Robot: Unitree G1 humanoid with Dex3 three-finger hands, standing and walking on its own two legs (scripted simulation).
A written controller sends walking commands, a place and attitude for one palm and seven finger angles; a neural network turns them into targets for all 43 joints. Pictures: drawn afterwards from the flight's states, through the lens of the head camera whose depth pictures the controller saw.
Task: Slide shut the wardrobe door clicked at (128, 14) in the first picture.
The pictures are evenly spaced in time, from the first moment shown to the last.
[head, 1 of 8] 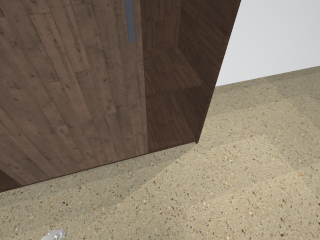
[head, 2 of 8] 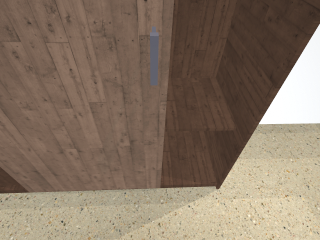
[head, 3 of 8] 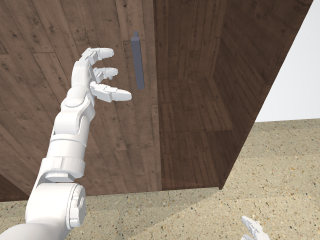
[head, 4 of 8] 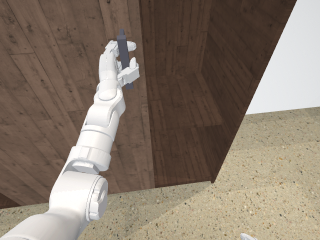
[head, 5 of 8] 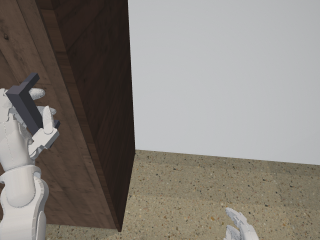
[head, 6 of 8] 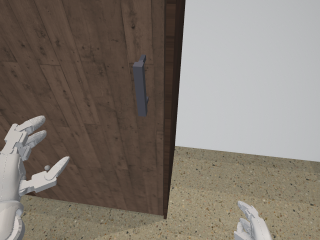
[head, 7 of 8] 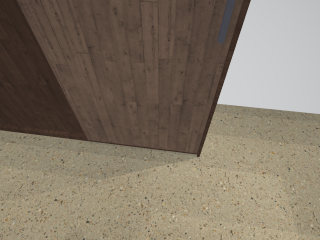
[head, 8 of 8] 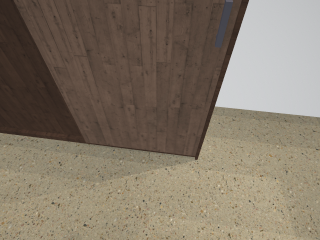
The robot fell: no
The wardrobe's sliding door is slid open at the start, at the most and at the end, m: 0.37 0.37 0.00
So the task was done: yes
